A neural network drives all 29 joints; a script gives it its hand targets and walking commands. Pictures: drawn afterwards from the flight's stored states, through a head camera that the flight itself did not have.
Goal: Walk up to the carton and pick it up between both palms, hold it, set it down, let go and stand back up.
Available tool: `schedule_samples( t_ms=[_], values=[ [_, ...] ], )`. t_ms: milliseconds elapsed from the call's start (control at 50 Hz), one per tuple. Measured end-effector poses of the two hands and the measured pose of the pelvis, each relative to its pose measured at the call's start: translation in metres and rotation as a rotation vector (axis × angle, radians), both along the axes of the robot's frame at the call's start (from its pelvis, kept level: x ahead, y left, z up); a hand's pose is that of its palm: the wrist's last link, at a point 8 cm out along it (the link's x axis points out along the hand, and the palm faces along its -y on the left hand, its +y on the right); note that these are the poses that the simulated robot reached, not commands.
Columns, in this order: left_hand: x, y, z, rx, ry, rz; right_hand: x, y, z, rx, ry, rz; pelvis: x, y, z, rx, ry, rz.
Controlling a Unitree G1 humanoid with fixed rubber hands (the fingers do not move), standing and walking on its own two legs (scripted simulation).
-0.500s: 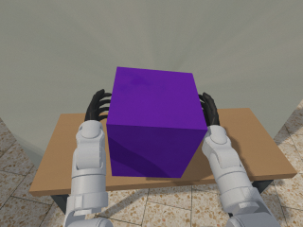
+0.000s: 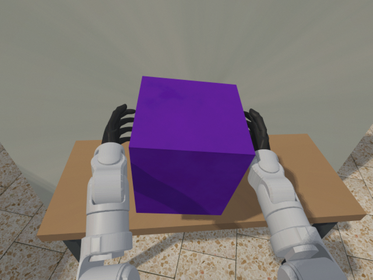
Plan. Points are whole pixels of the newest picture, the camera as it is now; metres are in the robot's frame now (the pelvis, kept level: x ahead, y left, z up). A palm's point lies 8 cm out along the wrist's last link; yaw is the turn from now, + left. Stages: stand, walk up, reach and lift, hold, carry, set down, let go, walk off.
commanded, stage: hold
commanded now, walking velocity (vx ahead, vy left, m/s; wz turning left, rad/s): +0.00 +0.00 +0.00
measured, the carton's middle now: (184, 150) +0.40 +0.00 +0.11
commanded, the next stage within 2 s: none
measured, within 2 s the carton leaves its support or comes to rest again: neither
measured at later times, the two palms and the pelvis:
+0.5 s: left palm (108, 142) +0.35 +0.15 +0.18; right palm (259, 144) +0.35 -0.15 +0.17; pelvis -0.01 +0.00 +0.00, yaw +0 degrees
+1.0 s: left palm (105, 141) +0.35 +0.15 +0.19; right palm (258, 141) +0.35 -0.15 +0.17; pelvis -0.01 +0.00 +0.00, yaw +0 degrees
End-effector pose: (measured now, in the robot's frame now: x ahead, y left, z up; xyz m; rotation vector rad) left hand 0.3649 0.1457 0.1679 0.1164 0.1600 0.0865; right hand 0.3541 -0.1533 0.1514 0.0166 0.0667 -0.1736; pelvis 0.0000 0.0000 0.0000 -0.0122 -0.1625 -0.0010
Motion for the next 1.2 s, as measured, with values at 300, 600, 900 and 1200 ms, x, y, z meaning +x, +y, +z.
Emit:
schedule_samples(
  t_ms=[300,600,900,1200],
  values=[
    [-0.012,0.004,0.007,0.000,-0.006,0.021,-0.006,0.003,0.007,0.015,-0.008,0.018,-0.005,-0.002,0.000,-0.001,-0.011,0.004],
    [-0.014,0.005,0.017,-0.005,-0.009,0.027,-0.006,0.005,0.017,0.006,-0.012,0.023,-0.009,-0.004,0.000,0.003,-0.015,0.000],
    [-0.018,0.007,0.022,-0.005,-0.018,0.035,-0.007,0.007,0.024,0.017,-0.023,0.033,-0.006,-0.003,-0.001,0.001,-0.024,0.002],
    [-0.019,0.007,0.023,-0.006,-0.012,0.038,-0.008,0.007,0.024,0.016,-0.018,0.034,-0.008,-0.004,-0.001,0.002,-0.023,-0.001]
  ],
)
